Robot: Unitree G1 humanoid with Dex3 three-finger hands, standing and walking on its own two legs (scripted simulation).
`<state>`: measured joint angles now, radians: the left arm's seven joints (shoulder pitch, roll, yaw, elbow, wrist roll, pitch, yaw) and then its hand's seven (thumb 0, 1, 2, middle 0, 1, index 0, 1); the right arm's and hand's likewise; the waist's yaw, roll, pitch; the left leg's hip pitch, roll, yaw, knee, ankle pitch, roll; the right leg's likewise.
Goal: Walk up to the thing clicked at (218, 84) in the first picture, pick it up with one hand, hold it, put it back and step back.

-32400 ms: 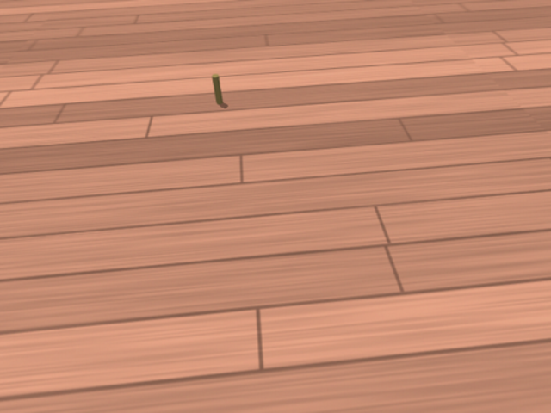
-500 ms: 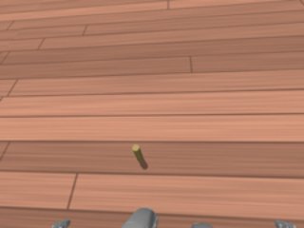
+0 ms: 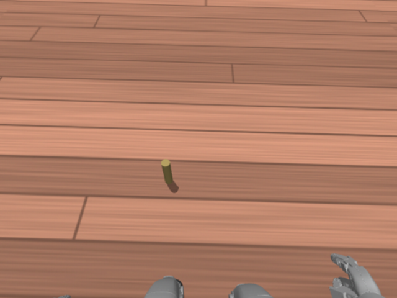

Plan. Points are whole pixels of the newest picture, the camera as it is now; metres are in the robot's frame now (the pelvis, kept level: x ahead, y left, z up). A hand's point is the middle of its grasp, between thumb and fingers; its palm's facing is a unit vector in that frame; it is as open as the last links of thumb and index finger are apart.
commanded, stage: step back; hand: left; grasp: from the side
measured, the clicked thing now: (167, 172) +0.72 +0.19 -0.66
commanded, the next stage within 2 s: stand in 1.90 s
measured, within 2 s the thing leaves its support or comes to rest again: neither
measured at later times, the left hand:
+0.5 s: hand out of the picture -0.05 +0.27 -0.14, palm faces +0.06 -0.91 -0.41, open 7.4 cm
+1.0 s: hand out of the picture -0.28 +0.24 -0.14, palm faces +0.05 -0.91 -0.42, open 7.4 cm
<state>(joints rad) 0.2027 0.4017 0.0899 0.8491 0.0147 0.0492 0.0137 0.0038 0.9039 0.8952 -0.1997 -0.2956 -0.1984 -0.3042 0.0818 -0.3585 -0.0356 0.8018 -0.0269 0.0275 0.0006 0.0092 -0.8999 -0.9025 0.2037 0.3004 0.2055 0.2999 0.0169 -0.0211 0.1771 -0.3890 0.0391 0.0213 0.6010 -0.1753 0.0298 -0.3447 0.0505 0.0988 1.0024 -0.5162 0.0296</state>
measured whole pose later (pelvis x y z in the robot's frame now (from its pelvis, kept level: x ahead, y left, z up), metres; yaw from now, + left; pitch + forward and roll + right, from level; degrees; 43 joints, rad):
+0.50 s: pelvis -0.18 -0.01 -0.01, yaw +4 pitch -3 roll +1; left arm 0.09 0.39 0.08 0.79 0.02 0.06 0.03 0.00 0.90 0.90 -0.20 -0.30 -0.20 -0.30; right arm 0.21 -0.38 -0.05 0.89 -0.03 0.05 0.00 0.01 -0.90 -0.90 0.20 0.30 0.20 0.30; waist -0.01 -0.03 0.19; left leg -0.29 -0.04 -0.02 0.68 -0.34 0.02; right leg -0.47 -0.01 0.06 0.89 -0.47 0.00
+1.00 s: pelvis -0.32 -0.03 +0.00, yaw +3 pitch -2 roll +1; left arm 0.23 0.36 0.07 0.91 0.06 0.01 0.00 0.01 0.90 0.89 -0.20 -0.30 -0.20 -0.31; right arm 0.21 -0.41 -0.06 0.93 -0.02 0.04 0.00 0.01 -0.90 -0.90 0.20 0.30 0.20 0.30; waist 0.03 0.02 0.09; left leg -0.34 -0.03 -0.05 0.79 -0.48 0.00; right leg -0.31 -0.03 0.00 0.67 -0.33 -0.01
